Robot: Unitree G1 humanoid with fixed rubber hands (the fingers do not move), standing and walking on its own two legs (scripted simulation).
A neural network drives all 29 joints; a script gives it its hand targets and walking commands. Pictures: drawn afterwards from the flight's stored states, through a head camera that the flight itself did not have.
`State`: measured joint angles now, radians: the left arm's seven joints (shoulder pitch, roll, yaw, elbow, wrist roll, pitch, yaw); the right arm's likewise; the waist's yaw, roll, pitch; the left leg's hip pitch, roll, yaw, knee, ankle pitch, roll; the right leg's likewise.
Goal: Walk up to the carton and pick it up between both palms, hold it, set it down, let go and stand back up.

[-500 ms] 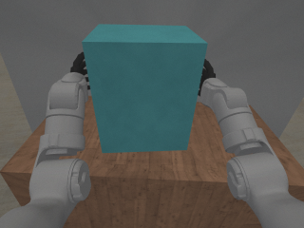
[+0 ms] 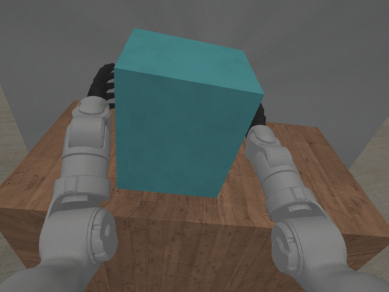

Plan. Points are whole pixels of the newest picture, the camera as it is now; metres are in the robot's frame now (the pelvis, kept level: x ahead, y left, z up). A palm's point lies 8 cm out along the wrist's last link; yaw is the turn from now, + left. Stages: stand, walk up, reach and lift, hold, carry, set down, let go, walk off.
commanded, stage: set down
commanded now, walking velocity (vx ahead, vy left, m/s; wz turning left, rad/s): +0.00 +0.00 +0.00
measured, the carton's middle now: (179, 120) +0.42 +0.00 +0.20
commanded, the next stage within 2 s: none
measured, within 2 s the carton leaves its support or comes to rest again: neither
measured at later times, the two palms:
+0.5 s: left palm (109, 106) +0.41 +0.14 +0.23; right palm (258, 133) +0.39 -0.17 +0.19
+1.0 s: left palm (121, 121) +0.42 +0.12 +0.19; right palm (263, 148) +0.38 -0.19 +0.16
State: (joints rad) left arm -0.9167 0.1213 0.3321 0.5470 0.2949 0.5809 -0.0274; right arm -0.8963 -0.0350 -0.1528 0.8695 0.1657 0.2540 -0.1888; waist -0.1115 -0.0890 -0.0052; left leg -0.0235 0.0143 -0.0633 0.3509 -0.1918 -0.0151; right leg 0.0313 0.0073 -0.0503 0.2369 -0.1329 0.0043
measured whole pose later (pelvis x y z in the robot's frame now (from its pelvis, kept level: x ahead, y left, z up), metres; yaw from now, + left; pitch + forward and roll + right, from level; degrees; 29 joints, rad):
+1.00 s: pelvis +0.00 +0.00 +0.00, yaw -3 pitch -4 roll -1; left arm -0.87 0.03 0.29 0.69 0.23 0.42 0.08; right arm -0.79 -0.07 -0.23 0.89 0.05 0.16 -0.11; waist -0.05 -0.04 -0.04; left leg -0.10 0.02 -0.01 0.36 -0.20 -0.01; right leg -0.08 0.01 0.00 0.28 -0.14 0.01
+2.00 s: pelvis +0.01 +0.00 +0.00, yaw -2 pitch +2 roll -1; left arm -0.73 0.00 0.31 0.76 0.21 0.18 0.07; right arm -0.68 0.02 -0.38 0.85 -0.17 -0.01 -0.07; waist -0.01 -0.02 -0.04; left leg -0.19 0.02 -0.02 0.33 -0.18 -0.02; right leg -0.16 0.01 -0.01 0.25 -0.12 0.01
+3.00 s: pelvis +0.01 +0.00 +0.00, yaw -4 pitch +1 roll +0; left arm -0.75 -0.04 0.42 0.83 0.31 0.09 0.04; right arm -0.68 0.03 -0.49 0.91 -0.27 -0.12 -0.02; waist 0.01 -0.03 0.00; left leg -0.16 0.02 0.01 0.31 -0.17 -0.01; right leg -0.17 0.01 0.02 0.28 -0.13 0.01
